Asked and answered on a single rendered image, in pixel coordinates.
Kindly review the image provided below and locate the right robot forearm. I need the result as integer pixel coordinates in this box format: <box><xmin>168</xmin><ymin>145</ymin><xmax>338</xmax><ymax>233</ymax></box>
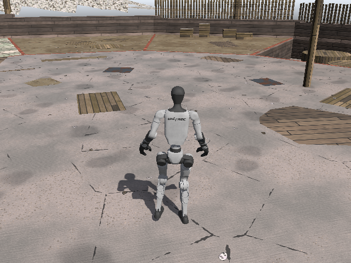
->
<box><xmin>198</xmin><ymin>132</ymin><xmax>207</xmax><ymax>150</ymax></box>

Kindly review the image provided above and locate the left robot thigh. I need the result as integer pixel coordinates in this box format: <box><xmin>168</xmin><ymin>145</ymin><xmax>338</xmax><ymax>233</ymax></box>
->
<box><xmin>156</xmin><ymin>152</ymin><xmax>168</xmax><ymax>185</ymax></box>

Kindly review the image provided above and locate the robot right upper arm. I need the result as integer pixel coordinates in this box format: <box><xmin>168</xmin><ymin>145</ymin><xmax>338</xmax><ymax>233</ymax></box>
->
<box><xmin>189</xmin><ymin>111</ymin><xmax>203</xmax><ymax>140</ymax></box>

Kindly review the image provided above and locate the right robot shin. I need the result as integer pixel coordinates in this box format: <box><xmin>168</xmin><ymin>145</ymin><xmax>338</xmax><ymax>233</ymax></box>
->
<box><xmin>180</xmin><ymin>181</ymin><xmax>189</xmax><ymax>217</ymax></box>

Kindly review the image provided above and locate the robot left upper arm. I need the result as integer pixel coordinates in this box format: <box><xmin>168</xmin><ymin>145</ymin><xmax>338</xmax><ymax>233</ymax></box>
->
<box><xmin>148</xmin><ymin>110</ymin><xmax>166</xmax><ymax>139</ymax></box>

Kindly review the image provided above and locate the robot right hand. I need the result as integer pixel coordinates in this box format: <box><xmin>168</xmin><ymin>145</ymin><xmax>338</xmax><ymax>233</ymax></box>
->
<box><xmin>196</xmin><ymin>146</ymin><xmax>209</xmax><ymax>157</ymax></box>

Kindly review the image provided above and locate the left robot forearm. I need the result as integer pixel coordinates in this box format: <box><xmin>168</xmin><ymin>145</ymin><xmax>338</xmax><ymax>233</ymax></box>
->
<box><xmin>141</xmin><ymin>130</ymin><xmax>153</xmax><ymax>147</ymax></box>

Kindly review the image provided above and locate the robot left hand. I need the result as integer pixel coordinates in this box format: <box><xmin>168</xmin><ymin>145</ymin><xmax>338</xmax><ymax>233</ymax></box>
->
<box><xmin>139</xmin><ymin>144</ymin><xmax>151</xmax><ymax>156</ymax></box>

